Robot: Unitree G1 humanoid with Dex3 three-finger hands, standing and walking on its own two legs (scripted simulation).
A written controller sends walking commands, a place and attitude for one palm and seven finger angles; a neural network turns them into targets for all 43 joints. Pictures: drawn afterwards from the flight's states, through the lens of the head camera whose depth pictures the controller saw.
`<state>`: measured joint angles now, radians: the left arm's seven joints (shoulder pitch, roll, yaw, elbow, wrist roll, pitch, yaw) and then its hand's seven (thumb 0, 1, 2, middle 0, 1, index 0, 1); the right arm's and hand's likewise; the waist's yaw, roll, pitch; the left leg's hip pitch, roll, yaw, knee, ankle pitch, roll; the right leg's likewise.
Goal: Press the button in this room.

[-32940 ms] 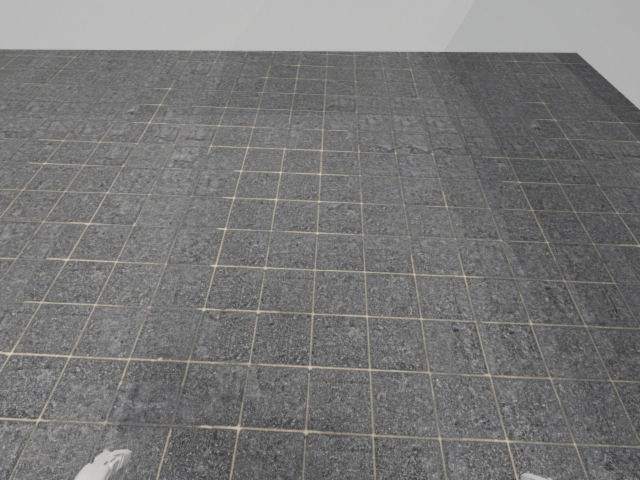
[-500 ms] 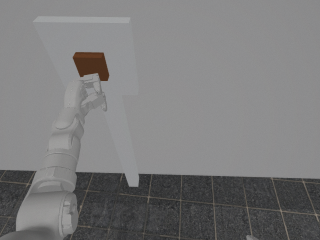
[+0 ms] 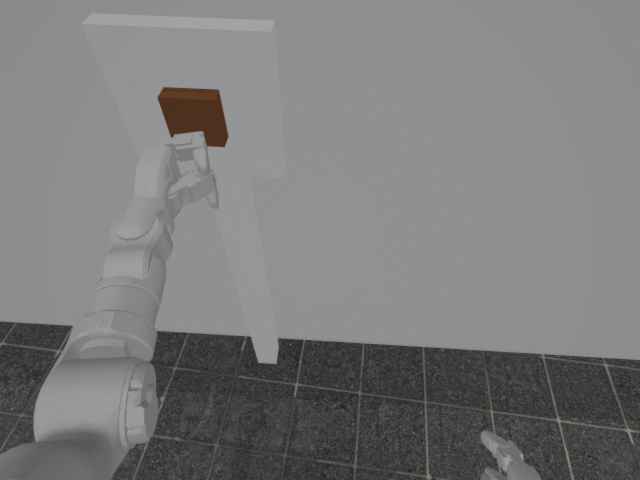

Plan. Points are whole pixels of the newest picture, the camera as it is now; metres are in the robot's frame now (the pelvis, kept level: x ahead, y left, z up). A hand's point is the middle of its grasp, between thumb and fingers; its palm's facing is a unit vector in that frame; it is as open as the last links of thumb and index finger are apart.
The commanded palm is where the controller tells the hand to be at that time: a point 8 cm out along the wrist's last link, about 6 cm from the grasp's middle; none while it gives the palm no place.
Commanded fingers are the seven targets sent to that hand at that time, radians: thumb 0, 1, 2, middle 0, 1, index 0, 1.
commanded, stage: aim a knuckle at the button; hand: left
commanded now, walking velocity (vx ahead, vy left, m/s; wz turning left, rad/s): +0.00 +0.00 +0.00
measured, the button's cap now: (196, 116) +0.53 +0.16 +0.18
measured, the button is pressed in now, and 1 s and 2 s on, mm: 0 1 11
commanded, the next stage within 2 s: press the button with the knuckle in 0.40 s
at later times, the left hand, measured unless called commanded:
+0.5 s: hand (207, 186) +0.44 +0.14 +0.14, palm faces -0.06 -1.00 +0.02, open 3.1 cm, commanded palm +0.41 +0.20 +0.15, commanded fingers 0.00 0.90 0.90 -1.30 -1.50 -1.30 -1.50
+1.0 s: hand (221, 168) +0.46 +0.13 +0.15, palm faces -0.05 -1.00 -0.01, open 3.1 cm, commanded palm +0.44 +0.18 +0.15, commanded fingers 0.00 0.90 0.90 -1.30 -1.50 -1.30 -1.50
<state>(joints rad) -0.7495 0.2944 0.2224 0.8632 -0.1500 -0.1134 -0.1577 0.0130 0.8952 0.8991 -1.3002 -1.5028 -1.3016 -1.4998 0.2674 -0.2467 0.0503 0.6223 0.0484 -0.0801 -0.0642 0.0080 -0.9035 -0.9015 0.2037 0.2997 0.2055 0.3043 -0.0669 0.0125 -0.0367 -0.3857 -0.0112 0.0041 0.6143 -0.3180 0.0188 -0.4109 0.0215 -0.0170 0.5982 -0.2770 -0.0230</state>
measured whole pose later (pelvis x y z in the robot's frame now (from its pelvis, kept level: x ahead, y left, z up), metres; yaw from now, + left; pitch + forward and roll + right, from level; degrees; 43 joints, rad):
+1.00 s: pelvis +0.00 +0.00 +0.00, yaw +0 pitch +6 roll +0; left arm -0.80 0.29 0.22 0.93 -0.14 -0.15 -0.14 0.01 0.89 0.91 -1.30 -1.50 -1.30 -1.50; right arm 0.35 -0.25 0.03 0.65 0.04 -0.06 -0.05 0.01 -0.90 -0.90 0.20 0.30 0.21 0.30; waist -0.08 0.03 -0.05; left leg -0.41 -0.01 0.01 0.63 -0.33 0.02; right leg -0.44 0.02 -0.01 0.62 -0.29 -0.02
